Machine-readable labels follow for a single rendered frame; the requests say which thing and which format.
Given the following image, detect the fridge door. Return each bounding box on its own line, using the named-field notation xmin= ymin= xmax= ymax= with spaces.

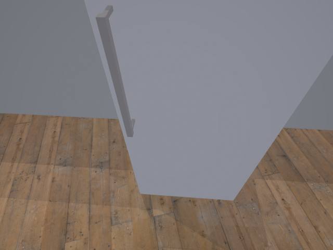
xmin=85 ymin=0 xmax=333 ymax=201

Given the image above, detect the handle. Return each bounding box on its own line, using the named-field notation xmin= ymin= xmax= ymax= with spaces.
xmin=96 ymin=5 xmax=135 ymax=137

